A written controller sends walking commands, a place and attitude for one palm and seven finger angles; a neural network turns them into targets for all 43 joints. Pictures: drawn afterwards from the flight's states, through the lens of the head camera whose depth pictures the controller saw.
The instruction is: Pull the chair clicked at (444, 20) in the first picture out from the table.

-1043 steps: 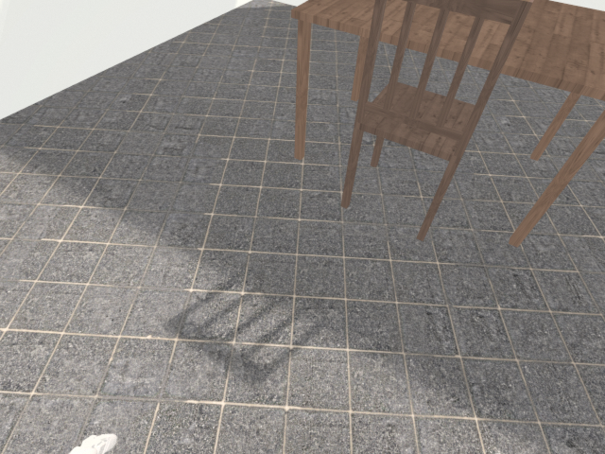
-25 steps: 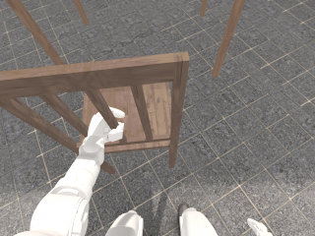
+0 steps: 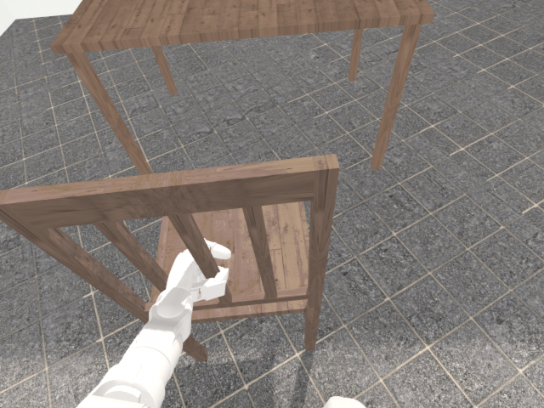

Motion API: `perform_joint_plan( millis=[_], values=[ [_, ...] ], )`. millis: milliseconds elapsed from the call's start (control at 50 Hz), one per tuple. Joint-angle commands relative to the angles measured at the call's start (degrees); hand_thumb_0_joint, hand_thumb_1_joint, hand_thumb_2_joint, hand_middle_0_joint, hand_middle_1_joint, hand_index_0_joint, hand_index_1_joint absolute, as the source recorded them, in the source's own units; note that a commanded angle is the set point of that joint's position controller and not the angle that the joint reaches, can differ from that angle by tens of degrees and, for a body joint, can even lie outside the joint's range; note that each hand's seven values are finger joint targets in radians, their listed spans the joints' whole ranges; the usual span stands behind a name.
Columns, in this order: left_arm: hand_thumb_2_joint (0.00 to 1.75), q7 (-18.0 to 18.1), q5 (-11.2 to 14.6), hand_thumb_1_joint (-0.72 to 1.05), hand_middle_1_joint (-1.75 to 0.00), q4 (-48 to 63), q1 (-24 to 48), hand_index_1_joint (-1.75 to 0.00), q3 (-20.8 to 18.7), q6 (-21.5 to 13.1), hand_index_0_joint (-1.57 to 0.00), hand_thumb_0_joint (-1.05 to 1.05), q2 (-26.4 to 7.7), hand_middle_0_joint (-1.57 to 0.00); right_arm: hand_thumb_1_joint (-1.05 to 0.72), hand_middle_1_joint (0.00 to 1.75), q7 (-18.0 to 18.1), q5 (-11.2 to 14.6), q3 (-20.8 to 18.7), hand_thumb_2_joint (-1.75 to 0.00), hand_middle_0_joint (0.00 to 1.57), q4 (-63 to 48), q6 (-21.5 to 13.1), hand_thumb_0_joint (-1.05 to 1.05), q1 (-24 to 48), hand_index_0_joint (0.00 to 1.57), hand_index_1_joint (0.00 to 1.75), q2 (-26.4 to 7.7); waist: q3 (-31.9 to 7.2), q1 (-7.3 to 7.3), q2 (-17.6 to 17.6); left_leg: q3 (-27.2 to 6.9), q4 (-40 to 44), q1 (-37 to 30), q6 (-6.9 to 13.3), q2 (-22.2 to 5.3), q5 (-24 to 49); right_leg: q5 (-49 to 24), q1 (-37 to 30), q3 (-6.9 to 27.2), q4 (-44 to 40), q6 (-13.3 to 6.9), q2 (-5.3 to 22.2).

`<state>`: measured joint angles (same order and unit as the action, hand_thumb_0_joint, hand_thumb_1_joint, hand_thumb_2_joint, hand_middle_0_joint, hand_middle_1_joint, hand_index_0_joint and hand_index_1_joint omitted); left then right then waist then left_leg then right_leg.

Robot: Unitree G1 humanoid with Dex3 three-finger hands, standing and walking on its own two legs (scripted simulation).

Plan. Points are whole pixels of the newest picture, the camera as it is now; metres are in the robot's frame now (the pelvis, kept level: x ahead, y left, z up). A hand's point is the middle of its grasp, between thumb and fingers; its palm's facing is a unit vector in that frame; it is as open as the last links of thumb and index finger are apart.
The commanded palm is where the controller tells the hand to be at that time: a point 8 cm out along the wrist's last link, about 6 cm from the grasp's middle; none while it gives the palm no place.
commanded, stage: stop walking, hand still on the chair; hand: left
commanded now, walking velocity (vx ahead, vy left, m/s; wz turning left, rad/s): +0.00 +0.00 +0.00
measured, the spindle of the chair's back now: (207, 264) +0.34 +0.12 -0.04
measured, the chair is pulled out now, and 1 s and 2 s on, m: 0.62 0.64 0.64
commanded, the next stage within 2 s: open the thumb and straighten the fingers in 0.48 s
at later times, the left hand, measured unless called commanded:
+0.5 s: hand (213, 295) +0.29 +0.11 -0.06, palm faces -0.12 -0.98 -0.18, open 5.6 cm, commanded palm +0.28 +0.16 -0.05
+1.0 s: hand (202, 290) +0.30 +0.13 -0.06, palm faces -0.13 -0.98 -0.16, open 12.7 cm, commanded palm +0.29 +0.18 -0.04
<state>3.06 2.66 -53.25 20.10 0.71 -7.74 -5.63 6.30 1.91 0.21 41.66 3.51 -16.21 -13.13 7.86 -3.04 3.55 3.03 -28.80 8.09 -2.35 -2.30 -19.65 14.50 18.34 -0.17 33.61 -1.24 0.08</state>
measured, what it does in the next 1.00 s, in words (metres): stands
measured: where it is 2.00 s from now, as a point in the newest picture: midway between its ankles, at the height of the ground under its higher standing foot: outside the picture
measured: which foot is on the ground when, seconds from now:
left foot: down 0.00-1.00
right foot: down 0.00-1.00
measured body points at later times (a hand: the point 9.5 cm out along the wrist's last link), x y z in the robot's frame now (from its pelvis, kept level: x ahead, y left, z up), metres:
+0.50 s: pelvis +0.01 +0.03 +0.01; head +0.04 +0.00 +0.45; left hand +0.30 +0.17 -0.05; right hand +0.12 -0.22 -0.12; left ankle -0.05 +0.15 -0.73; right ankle +0.04 -0.10 -0.73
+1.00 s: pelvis +0.00 +0.03 -0.01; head +0.06 +0.02 +0.43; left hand +0.31 +0.19 -0.05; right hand +0.12 -0.22 -0.13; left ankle -0.05 +0.15 -0.73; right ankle +0.04 -0.10 -0.73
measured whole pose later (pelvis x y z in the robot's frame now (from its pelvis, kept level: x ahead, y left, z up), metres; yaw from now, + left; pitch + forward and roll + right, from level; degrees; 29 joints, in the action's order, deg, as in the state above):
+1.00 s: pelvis +0.00 +0.03 -0.01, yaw +2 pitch +9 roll +0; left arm 1.3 1.4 -30.7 10.6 5.6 2.7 -7.9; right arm -1.0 2.4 -0.7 37.0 -2.8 -13.9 -15.4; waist -1.8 -3.4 1.7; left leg 1.5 -39.0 25.2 0.2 -0.1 -22.9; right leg 15.5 32.4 -1.2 38.7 1.0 2.8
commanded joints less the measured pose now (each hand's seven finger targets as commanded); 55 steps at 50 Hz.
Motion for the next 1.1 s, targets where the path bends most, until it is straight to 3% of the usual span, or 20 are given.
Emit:
perform_joint_plan(
  millis=[0, 40, 100, 220, 480, 540, 560, 580, 600, 620, 660, 720, 760, 780, 800, 820, 860, 980, 1060, 1080],
  values=[
    [0.90, 0.7, -1.5, 0.90, -1.45, 9.6, 12.4, -1.45, 0.1, -2.0, -0.50, 0.00, -8.4, -0.50, -0.90, 0.30, 1.0, 0.2, -2.6, -0.90, 0.20, -6.8, -2.3, 0.00, 1.2, 0.20, 0.30, -6.6, -17.6, 1.97, -10.0, -1.5, 3.3, 1.6, 3.0, -2.5, 7.2, -9.7, -12.2, 8.7, -9.8, 0.2, 8.1],
    [0.90, 1.1, -1.4, 0.90, -1.45, 9.5, 10.9, -1.45, 0.6, -2.1, -0.50, 0.00, -8.2, -0.50, -0.90, 0.30, 1.1, 0.1, -2.2, -0.90, 0.20, -6.1, -2.5, 0.00, 1.6, 0.20, 0.30, -6.4, -16.5, 2.19, -3.9, -1.2, 5.1, -0.1, 3.0, -2.9, 8.6, -10.3, -10.8, 8.5, -9.7, 0.1, 7.8],
    [0.90, 1.2, -1.5, 0.90, -1.45, 10.8, 10.1, -1.45, 1.2, -2.4, -0.50, 0.00, -7.3, -0.50, -0.90, 0.30, 1.2, 0.0, -2.2, -0.90, 0.20, -7.1, -2.7, 0.00, 2.3, 0.20, 0.30, -6.0, -18.0, 2.26, -5.5, -1.9, 5.4, -1.6, 3.3, -3.8, 12.9, -13.6, -11.5, 7.3, -8.4, 0.0, 7.0],
    [0.90, 1.5, -1.4, 0.90, -1.45, 12.4, 8.1, -1.45, 2.2, -2.2, -0.50, 0.00, -6.6, -0.50, -0.90, 0.30, 1.4, 0.0, -2.4, -0.90, 0.20, -7.5, -2.6, 0.00, 3.6, 0.20, 0.30, -6.2, -17.6, 2.05, -2.9, -2.4, 6.1, -4.3, 3.2, -4.8, 18.3, -18.6, -10.3, 6.7, -7.5, -0.6, 6.6],
    [0.90, 1.9, -1.3, 0.90, -1.45, 13.2, 5.7, -1.45, 3.8, -1.7, -0.50, 0.00, -4.7, -0.50, -0.90, 0.30, 1.2, -0.3, -2.0, -0.90, 0.20, -8.5, -1.6, 0.00, 4.3, 0.20, 0.30, -5.8, -17.4, 2.14, -4.7, -3.1, 6.8, -4.1, 3.1, -5.1, 19.5, -19.8, -10.6, 6.4, -7.7, -1.1, 6.8],
    [0.90, 2.0, -1.2, 0.90, -1.45, 12.4, 5.1, -1.45, 3.6, -1.7, -0.50, 0.00, -5.2, -0.50, -0.90, 0.30, 1.3, -0.3, -2.0, -0.90, 0.20, -8.1, -1.5, 0.00, 3.9, 0.20, 0.30, -6.0, -17.0, 2.22, -5.1, -3.4, 7.3, -4.0, 3.1, -5.1, 19.4, -19.1, -10.6, 6.1, -7.8, -1.0, 6.6],
    [0.90, 2.1, -1.3, 0.90, -1.45, 21.0, 7.5, -1.45, 2.0, -2.6, -0.50, 0.00, -7.6, -0.50, -0.90, 0.30, 1.1, -0.3, -2.1, -0.90, 0.20, -9.4, -1.7, 0.00, 4.8, 0.20, 0.30, -5.7, -17.7, 2.54, -5.3, -3.6, 7.0, -4.7, 3.3, -5.2, 20.4, -20.6, -11.4, 6.4, -8.0, -1.0, 6.9],
    [0.84, 1.1, 0.0, 0.78, -1.45, 15.4, 2.5, -1.45, 3.7, -0.5, -0.50, 0.00, -3.7, -0.50, -0.90, 0.30, -2.1, 1.0, -2.5, -0.90, 0.20, -6.8, -3.3, 0.00, 2.9, 0.20, 0.30, -8.1, -15.9, -1.21, -17.2, -1.6, 4.9, 7.1, 4.0, -0.5, 18.4, -20.6, -8.7, -1.0, -7.0, 0.0, 3.0],
    [0.78, 0.6, -0.2, 0.66, -1.45, 21.9, 3.2, -1.45, 1.3, -1.0, -0.50, 0.00, -6.1, -0.50, -0.90, 0.30, -3.5, 0.6, -3.2, -0.90, 0.20, -8.0, -4.8, 0.00, 3.5, 0.20, 0.30, -8.9, -20.5, 0.55, -18.1, -1.1, 2.7, 9.6, 4.4, 0.2, 19.8, -24.6, -11.5, 0.3, -5.2, -0.4, 2.8],
    [0.73, 0.7, -1.1, 0.54, -1.45, 23.2, 0.2, -1.45, 0.5, -1.1, -0.50, 0.00, -8.3, -0.50, -0.90, 0.30, -4.6, 0.7, -3.4, -0.90, 0.20, -8.0, -5.6, 0.00, 3.4, 0.20, 0.30, -8.6, -21.2, 0.60, -11.9, -0.9, 1.7, 10.3, 4.0, 0.8, 19.1, -24.5, -11.4, 1.2, -3.6, -0.6, 3.1],
    [0.61, 0.3, -1.9, 0.30, -1.45, 31.9, 0.0, -1.45, 3.6, -1.2, -0.50, 0.00, -5.8, -0.50, -0.90, 0.30, -6.2, 0.5, -3.2, -0.90, 0.20, -9.0, -7.5, 0.00, 3.1, 0.20, 0.30, -7.4, -25.2, 0.85, -0.7, -0.6, 0.7, 8.6, 3.2, 1.5, 21.5, -23.0, -9.5, 0.5, -2.5, -1.0, 2.9],
    [0.43, -0.1, -2.8, -0.07, -1.45, 30.3, -0.8, -1.45, 6.5, 1.9, -0.50, 0.00, -3.0, -0.50, -0.90, 0.30, -7.6, 0.7, -3.5, -0.90, 0.20, -8.6, -8.4, 0.00, 2.2, 0.20, 0.30, -7.8, -22.8, -0.97, -4.5, -1.7, -1.3, 10.1, 3.1, 0.7, 21.6, -18.9, -3.4, -1.5, -1.5, -0.4, 1.8],
    [0.32, -0.2, -2.7, -0.31, -1.45, 30.6, 1.7, -1.45, 6.3, 3.7, -0.50, 0.00, -2.9, -0.50, -0.90, 0.30, -8.1, 0.8, -3.6, -0.90, 0.20, -9.1, -8.6, 0.00, 2.3, 0.20, 0.30, -8.5, -24.6, -0.91, -4.3, -1.8, -2.2, 11.8, 3.2, 1.0, 18.3, -15.7, -1.5, -1.9, -0.3, -0.1, 1.6],
    [0.26, -0.2, -2.6, -0.43, -1.38, 31.5, 2.0, -1.38, 6.1, 4.4, -0.47, 0.00, -2.9, -0.47, -0.90, 0.30, -8.1, 0.9, -3.7, -0.90, 0.20, -9.7, -8.7, 0.00, 2.3, 0.20, 0.30, -8.5, -25.8, -0.52, -3.6, -1.7, -2.7, 12.1, 3.1, 1.3, 17.6, -14.7, -1.2, -2.1, 0.4, 0.0, 1.6],
    [0.20, 0.1, -2.7, -0.55, -1.30, 33.0, 4.0, -1.30, 1.3, 5.0, -0.45, 0.00, -8.5, -0.45, -0.90, 0.30, -7.9, 0.9, -3.8, -0.90, 0.20, -9.7, -8.5, 0.00, 2.2, 0.20, 0.30, -9.2, -27.1, 0.16, -1.6, -1.9, -2.8, 12.3, 3.0, 1.4, 16.9, -14.4, -1.7, -1.8, 0.9, -0.2, 1.6],
    [0.20, 0.1, -2.7, -0.55, -1.23, 32.3, 2.6, -1.23, 0.9, 5.9, -0.43, 0.00, -8.8, -0.43, -0.90, 0.30, -7.8, 0.8, -3.6, -0.90, 0.20, -10.0, -8.2, 0.00, 2.5, 0.20, 0.30, -9.2, -26.9, 0.54, -1.3, -1.9, -3.1, 13.2, 3.0, 1.7, 16.3, -13.6, -1.5, -2.1, 1.6, -0.3, 1.4],
    [0.20, -0.6, -2.0, -0.55, -1.09, 32.2, 2.6, -1.09, 3.1, 7.1, -0.38, 0.00, -5.2, -0.38, -0.90, 0.30, -7.6, 0.9, -3.3, -0.90, 0.20, -10.7, -8.1, 0.00, 2.8, 0.20, 0.30, -8.9, -26.4, 0.00, -3.3, -2.1, -3.8, 14.5, 3.0, 1.6, 16.2, -13.5, -0.7, -2.5, 2.2, -0.1, 1.4],
    [0.20, -2.3, -0.6, -0.55, -0.65, 34.1, 2.9, -0.65, 5.3, 8.0, -0.22, 0.00, -2.7, -0.22, -0.90, 0.30, -6.9, 1.0, -3.3, -0.90, 0.20, -11.9, -8.9, 0.00, 2.7, 0.20, 0.30, -9.0, -26.3, -0.63, -4.8, -2.7, -6.1, 15.2, 2.8, 1.2, 15.5, -11.9, 2.2, -3.1, 4.2, 0.4, 1.4],
    [0.20, -1.5, -1.4, -0.55, -0.36, 35.3, 4.1, -0.36, 3.5, 8.7, -0.13, 0.00, -4.9, -0.13, -0.90, 0.30, -6.5, 0.8, -3.2, -0.90, 0.20, -12.6, -8.9, 0.00, 2.6, 0.20, 0.30, -9.0, -27.2, -0.20, -4.8, -2.7, -7.1, 16.2, 3.0, 1.6, 14.4, -11.9, 2.1, -2.8, 5.2, 0.5, 1.5],
    [0.20, -1.3, -1.7, -0.55, -0.29, 32.5, 2.5, -0.29, -0.2, 9.1, -0.10, 0.00, -8.3, -0.10, -0.90, 0.30, -6.4, 0.6, -3.2, -0.90, 0.20, -12.2, -8.7, 0.00, 2.2, 0.20, 0.30, -9.5, -26.7, 0.12, -7.1, -2.6, -7.5, 18.0, 3.1, 1.8, 13.4, -12.1, 1.9, -2.7, 5.6, 0.5, 1.5]
  ],
)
